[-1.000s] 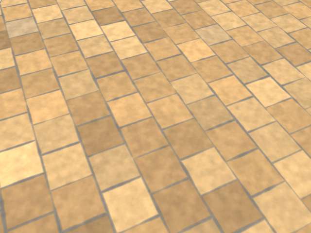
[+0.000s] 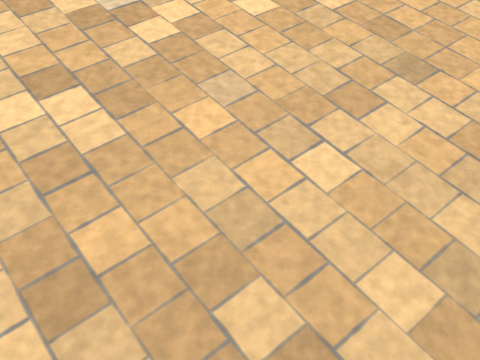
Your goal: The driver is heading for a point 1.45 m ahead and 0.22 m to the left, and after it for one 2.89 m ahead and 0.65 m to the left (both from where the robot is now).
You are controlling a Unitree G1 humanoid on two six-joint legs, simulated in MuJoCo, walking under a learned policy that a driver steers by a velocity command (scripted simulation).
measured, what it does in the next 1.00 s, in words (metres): walks ahead: left foot, then right foot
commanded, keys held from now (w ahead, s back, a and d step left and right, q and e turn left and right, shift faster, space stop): w+q+shift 0.10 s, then q+shift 0.30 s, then shift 0.06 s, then e+shift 0.54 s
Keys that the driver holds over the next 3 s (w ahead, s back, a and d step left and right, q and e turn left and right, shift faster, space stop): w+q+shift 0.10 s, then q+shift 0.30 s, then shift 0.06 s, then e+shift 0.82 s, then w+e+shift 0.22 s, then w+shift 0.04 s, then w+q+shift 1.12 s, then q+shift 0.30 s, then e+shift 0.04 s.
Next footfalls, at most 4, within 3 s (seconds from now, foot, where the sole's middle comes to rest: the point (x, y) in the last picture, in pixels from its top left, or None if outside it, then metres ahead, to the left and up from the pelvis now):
0.12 left None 0.24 0.17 -0.77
0.54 right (188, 329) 0.59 0.18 -0.77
0.94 left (115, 359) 0.49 0.36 -0.77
1.48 right None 0.47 0.10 -0.77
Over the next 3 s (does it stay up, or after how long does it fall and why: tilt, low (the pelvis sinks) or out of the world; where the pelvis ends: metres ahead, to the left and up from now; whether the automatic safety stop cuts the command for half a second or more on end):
stays up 1.58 0.10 0.00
